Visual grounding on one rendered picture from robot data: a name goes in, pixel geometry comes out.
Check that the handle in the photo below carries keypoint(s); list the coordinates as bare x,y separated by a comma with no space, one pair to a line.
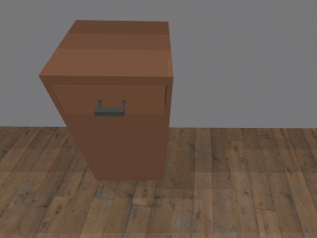
109,111

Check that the cabinet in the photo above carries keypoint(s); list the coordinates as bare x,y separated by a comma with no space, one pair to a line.
119,53

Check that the drawer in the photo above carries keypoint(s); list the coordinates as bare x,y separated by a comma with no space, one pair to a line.
139,99

